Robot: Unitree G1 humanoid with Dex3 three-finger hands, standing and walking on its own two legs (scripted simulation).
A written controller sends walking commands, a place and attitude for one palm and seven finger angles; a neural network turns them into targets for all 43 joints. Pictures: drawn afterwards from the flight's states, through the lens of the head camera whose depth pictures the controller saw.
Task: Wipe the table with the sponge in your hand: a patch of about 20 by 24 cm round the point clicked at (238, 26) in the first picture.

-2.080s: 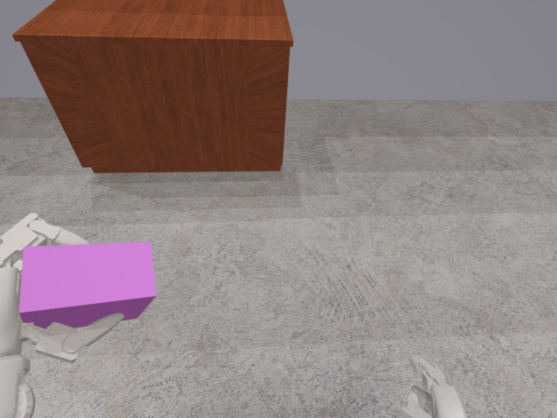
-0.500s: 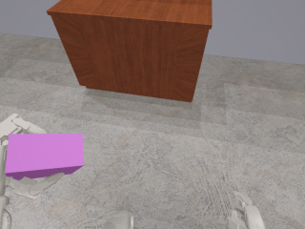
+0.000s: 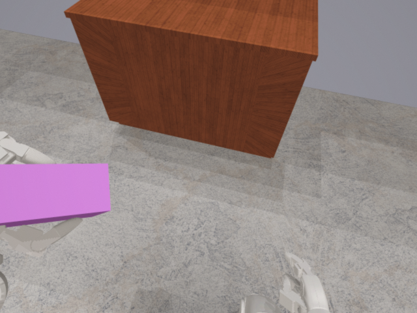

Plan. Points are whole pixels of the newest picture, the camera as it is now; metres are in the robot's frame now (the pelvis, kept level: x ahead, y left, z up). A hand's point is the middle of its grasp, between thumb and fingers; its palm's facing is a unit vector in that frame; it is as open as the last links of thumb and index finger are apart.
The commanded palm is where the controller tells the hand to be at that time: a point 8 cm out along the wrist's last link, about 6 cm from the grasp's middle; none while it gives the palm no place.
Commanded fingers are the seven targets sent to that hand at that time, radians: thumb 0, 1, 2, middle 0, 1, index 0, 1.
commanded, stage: walk to a spot facing it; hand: left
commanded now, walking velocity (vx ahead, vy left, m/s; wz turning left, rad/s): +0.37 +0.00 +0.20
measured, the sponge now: (69, 195) +0.24 +0.20 +0.17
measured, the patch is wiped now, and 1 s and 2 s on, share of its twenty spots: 0.00 0.00 0.00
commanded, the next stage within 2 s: none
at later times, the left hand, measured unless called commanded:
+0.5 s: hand (91, 130) +0.34 +0.20 +0.19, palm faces +0.47 -0.74 -0.48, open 10.3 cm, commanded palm +0.27 +0.24 +0.19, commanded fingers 0.00 0.10 1.30 -1.20 -1.60 -1.20 -1.60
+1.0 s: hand (72, 101) +0.40 +0.24 +0.20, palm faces +0.71 -0.48 -0.51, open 10.3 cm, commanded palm +0.35 +0.25 +0.19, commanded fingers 0.00 0.10 1.30 -1.20 -1.60 -1.20 -1.60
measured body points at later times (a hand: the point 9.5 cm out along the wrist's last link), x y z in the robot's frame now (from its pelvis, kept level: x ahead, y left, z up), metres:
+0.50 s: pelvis +0.16 -0.06 +0.01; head +0.22 -0.05 +0.46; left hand +0.31 +0.23 +0.21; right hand +0.37 -0.30 -0.08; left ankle +0.22 +0.09 -0.68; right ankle +0.11 -0.16 -0.73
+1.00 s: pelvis +0.32 -0.07 -0.01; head +0.35 -0.08 +0.44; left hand +0.35 +0.26 +0.22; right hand +0.55 -0.17 -0.11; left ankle +0.26 +0.08 -0.73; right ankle +0.40 -0.15 -0.73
